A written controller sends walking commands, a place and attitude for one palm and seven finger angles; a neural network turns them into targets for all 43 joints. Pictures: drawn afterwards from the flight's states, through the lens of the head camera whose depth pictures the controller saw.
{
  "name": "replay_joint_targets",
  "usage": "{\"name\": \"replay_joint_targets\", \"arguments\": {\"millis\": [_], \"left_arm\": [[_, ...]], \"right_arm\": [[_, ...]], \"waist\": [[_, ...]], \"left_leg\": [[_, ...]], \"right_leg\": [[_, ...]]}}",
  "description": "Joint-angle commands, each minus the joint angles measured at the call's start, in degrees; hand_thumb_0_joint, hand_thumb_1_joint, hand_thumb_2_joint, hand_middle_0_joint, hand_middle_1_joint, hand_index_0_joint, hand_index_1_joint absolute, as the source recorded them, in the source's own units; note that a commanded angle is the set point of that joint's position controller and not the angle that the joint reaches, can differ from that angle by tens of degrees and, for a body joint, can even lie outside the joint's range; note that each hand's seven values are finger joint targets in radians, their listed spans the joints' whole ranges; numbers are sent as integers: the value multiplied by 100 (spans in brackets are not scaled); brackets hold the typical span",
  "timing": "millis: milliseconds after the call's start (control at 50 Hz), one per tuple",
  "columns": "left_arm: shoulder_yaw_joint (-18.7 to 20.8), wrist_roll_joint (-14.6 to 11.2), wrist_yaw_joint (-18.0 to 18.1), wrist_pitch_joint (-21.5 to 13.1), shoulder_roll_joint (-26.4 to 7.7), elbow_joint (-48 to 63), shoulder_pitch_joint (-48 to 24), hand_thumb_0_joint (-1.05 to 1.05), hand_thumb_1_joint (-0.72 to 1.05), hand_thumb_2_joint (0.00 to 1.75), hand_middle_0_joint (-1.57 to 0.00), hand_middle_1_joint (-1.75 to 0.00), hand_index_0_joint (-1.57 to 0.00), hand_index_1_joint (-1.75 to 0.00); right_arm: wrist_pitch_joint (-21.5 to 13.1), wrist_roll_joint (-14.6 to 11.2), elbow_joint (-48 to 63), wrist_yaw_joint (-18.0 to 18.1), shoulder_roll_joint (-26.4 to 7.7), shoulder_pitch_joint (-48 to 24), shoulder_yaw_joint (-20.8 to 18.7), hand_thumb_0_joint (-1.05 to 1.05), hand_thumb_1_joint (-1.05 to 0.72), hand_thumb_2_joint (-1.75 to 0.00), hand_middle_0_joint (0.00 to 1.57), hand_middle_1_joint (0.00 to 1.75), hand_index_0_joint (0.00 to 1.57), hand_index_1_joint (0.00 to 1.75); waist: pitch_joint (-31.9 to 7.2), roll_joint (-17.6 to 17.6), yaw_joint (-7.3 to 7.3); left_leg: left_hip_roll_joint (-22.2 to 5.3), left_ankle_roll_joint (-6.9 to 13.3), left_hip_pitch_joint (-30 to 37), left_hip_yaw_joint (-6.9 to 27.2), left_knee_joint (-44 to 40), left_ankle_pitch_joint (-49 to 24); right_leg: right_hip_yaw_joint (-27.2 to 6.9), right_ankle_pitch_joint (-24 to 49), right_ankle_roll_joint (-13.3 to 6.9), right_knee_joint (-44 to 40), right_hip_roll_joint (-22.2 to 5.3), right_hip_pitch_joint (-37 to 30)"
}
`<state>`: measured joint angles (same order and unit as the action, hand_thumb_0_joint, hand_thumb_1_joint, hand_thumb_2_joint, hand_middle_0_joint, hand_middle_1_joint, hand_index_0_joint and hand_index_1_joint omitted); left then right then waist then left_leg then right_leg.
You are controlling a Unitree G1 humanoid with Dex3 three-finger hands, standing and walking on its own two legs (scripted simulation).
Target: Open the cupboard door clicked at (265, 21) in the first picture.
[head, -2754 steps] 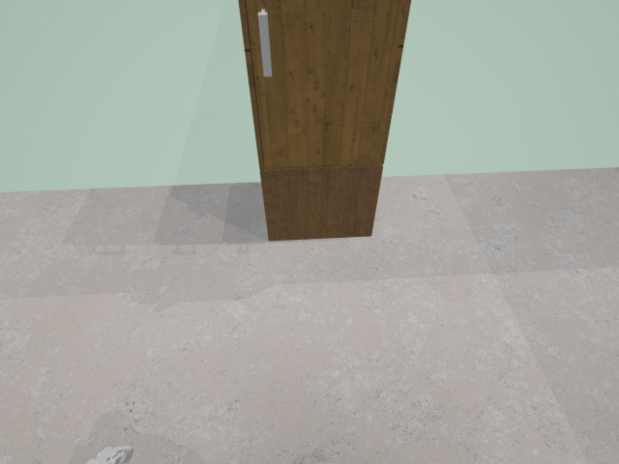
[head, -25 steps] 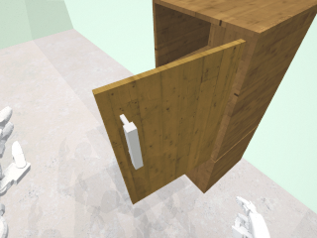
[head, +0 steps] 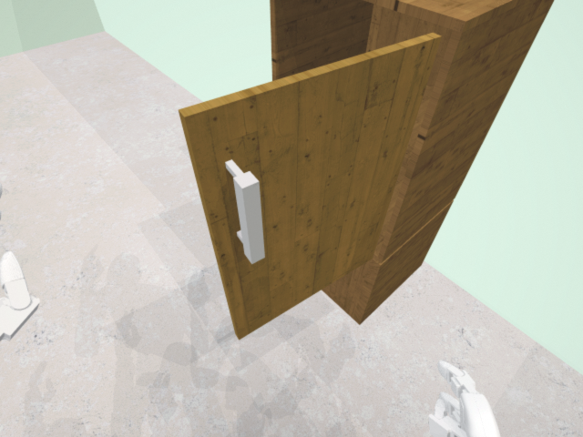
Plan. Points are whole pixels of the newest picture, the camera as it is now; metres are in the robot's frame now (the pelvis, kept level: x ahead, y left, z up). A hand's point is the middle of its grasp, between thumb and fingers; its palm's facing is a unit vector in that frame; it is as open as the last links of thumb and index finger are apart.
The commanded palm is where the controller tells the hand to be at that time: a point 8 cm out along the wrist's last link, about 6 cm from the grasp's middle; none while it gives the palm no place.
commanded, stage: step back with the hand held close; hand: left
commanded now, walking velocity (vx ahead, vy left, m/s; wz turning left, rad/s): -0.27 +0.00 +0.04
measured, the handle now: (244, 213) +0.39 +0.10 +0.11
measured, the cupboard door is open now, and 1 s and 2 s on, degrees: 82 82 82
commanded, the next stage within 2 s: stop stepping back and stand still in 0.50 s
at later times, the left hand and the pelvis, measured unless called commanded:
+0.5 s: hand (44, 370) +0.14 +0.23 +0.17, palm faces +0.37 -0.81 -0.46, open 7.4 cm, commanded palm +0.06 +0.28 +0.19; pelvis -0.09 -0.02 +0.01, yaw -1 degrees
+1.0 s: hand out of the picture +0.00 +0.26 +0.17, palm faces +0.44 -0.78 -0.45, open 7.4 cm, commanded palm -0.05 +0.29 +0.19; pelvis -0.20 -0.01 +0.02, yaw -1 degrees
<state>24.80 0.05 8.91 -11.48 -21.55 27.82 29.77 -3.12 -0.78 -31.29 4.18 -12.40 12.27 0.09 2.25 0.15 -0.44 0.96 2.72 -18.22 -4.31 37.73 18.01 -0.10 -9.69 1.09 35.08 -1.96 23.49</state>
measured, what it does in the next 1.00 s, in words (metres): walks backwards: right foot, then left foot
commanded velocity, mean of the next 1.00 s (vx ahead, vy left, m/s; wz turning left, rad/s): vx -0.13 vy -0.01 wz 0.02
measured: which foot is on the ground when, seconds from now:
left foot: down 0.00-0.46, up 0.48-0.64, down 0.66-1.00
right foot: down 0.00-0.18, up 0.20-0.36, down 0.38-0.68, up 0.70-0.94, down 0.96-1.00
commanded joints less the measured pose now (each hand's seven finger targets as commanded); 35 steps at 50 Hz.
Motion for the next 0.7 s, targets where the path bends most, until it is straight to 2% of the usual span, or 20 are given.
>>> {"name": "replay_joint_targets", "arguments": {"millis": [0,60,100,160,200,220,320,360,400,420,440,460,480,520,580,600,620,640,660,680], "left_arm": [[711,-22,121,-348,-1244,1137,-572,0,90,90,-20,-30,-20,-30],[678,-59,172,-402,-1241,1317,-479,0,90,90,-20,-30,-20,-30],[849,-80,217,-448,-1359,1477,-312,0,90,90,-20,-30,-20,-30],[1046,25,253,-532,-1236,1638,-186,0,90,90,-20,-30,-20,-30],[1135,-41,264,-558,-1368,1584,-72,0,90,90,-20,-30,-20,-30],[978,-43,215,-555,-1176,1511,14,0,90,90,-20,-30,-20,-30],[400,-181,113,-495,-825,1204,-85,0,90,90,-20,-30,-20,-30],[378,-184,50,-546,-961,1154,-418,0,90,90,-20,-30,-20,-30],[481,-139,56,-601,-1289,1260,-602,0,90,90,-20,-30,-20,-30],[587,-175,82,-562,-1391,1227,-572,0,90,90,-20,-30,-20,-30],[649,-209,66,-478,-1415,1291,-432,0,90,90,-20,-30,-20,-30],[946,-231,35,-418,-1623,1351,-16,0,90,90,-20,-30,-20,-30],[1163,-233,9,-406,-1766,1418,293,0,90,90,-20,-30,-20,-30],[1195,-265,-8,-269,-1691,1410,715,0,90,90,-20,-30,-20,-30],[1062,-260,16,-260,-1532,1576,588,0,90,90,-20,-30,-20,-30],[1038,-294,28,-279,-1547,1831,537,0,90,90,-20,-30,-20,-30],[997,-313,66,-266,-1479,1797,676,0,90,90,-20,-30,-20,-30],[988,-283,94,-262,-1487,1899,754,0,90,90,-20,-30,-20,-30],[955,-304,90,-260,-1433,1851,949,0,90,90,-20,-30,-20,-30],[934,-291,96,-255,-1395,1736,1017,0,90,90,-20,-30,-20,-30]], "right_arm": [[-306,53,796,48,-787,-441,-356,0,-90,-90,20,30,20,30],[-327,68,732,31,-701,-438,-266,0,-90,-90,20,30,20,30],[-343,71,772,72,-780,-486,-283,0,-90,-90,20,30,20,30],[-447,108,881,110,-828,-524,-337,0,-90,-90,20,30,20,30],[-543,137,765,117,-675,-447,-383,0,-90,-90,20,30,20,30],[-599,116,732,69,-734,-455,-407,0,-90,-90,20,30,20,30],[-816,148,300,-56,-744,-447,-329,0,-90,-90,20,30,20,30],[-819,184,161,-82,-806,-487,-325,0,-90,-90,20,30,20,30],[-698,92,169,-60,-642,-553,-301,0,-90,-90,20,30,20,30],[-642,54,335,-23,-584,-712,-271,0,-90,-90,20,30,20,30],[-613,-47,484,-1,-575,-822,-302,0,-90,-90,20,30,20,30],[-595,-101,595,-15,-561,-901,-320,0,-90,-90,20,30,20,30],[-544,-76,672,-10,-472,-994,-251,0,-90,-90,20,30,20,30],[-399,-41,677,34,-354,-1069,-114,0,-90,-90,20,30,20,30],[-273,37,585,163,-438,-1021,-71,0,-90,-90,20,30,20,30],[-274,47,588,187,-522,-922,-132,0,-90,-90,20,30,20,30],[-273,23,605,192,-608,-688,-197,0,-90,-90,20,30,20,30],[-304,30,656,142,-697,-557,-318,0,-90,-90,20,30,20,30],[-381,4,665,64,-712,-406,-390,0,-90,-90,20,30,20,30],[-466,33,696,22,-685,-367,-378,0,-90,-90,20,30,20,30]], "waist": [[-218,595,110],[-474,532,148],[-590,-135,125],[-706,-1585,16],[-850,-1088,16],[-765,-1048,27],[-460,-1124,109],[-677,-660,73],[-1301,194,101],[-1706,624,64],[-1788,1299,-25],[-1810,1465,-177],[-1584,1196,-226],[-1500,812,-160],[-1240,171,50],[-1345,-132,119],[-1558,-649,152],[-1889,-1082,45],[-2038,-1144,7],[-1886,-1290,45]], "left_leg": [[-317,65,-1177,667,-542,1528],[-268,11,-428,704,-356,1144],[-500,108,-803,1025,-1104,1387],[-1743,636,-2833,2197,-2816,2346],[-1867,684,-2089,2017,-2500,796],[-1845,684,-1989,1831,-2286,630],[-1484,351,-112,1580,-1808,-1363],[-1305,201,343,1375,-1328,-2280],[-795,-136,757,497,-517,-2693],[-438,-258,492,133,-118,-1660],[-89,-283,-249,108,326,-267],[37,-242,-669,289,844,535],[21,-247,-949,410,1092,753],[-63,-356,-1233,429,851,905],[-46,-427,-620,266,-669,-338],[-89,-416,-97,228,-1377,-1329],[-541,-257,638,577,-1817,-3602],[-1136,-71,1529,1036,-1491,-5435],[-1455,76,2048,1143,-1365,-5869],[-1498,142,2065,1263,-1377,-5885]], "right_leg": [[-1419,-1259,-384,-1408,-664,-546],[-1190,-1782,-428,-1582,-774,76],[-814,-1596,-270,-1053,-449,-372],[20,-577,82,1723,445,-2250],[-159,-1073,17,2074,425,-1718],[-189,-1263,7,1905,462,-1662],[42,-1154,-29,-419,405,-768],[-206,343,-45,-1221,248,-880],[-726,3308,-130,-1135,-481,-1158],[-889,5039,4,-1045,-815,-1663],[-881,6033,147,-906,-1037,-2134],[-962,5761,23,-922,-1232,-2163],[-1013,5504,-130,-955,-1321,-2108],[-1020,5645,-604,-830,-1421,-2314],[-656,5451,-480,-633,-803,-2176],[-378,4816,-320,-416,-523,-2206],[-207,3460,-90,-121,-146,-1945],[-81,889,11,-26,154,-1253],[-134,-792,-36,34,275,-807],[-46,-1349,-64,147,381,-551]]}}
